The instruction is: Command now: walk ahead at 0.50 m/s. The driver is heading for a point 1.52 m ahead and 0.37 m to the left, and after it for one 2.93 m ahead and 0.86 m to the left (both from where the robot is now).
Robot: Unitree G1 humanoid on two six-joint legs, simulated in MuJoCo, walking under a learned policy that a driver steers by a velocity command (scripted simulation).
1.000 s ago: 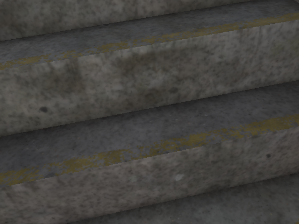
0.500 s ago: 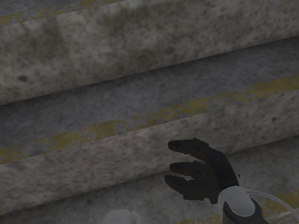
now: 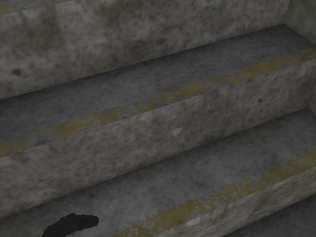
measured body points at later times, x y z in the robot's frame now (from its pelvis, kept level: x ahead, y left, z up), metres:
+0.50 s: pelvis -0.13 +0.05 -0.04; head -0.17 +0.01 +0.41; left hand -0.05 +0.30 -0.13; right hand +0.04 -0.13 -0.15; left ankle -0.15 +0.19 -0.49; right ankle -0.02 -0.03 -0.77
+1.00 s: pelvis -0.32 +0.10 -0.28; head -0.29 +0.08 +0.16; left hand -0.41 +0.32 -0.42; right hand +0.01 +0.00 -0.29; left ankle -0.35 +0.22 -0.70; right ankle -0.33 +0.02 -1.02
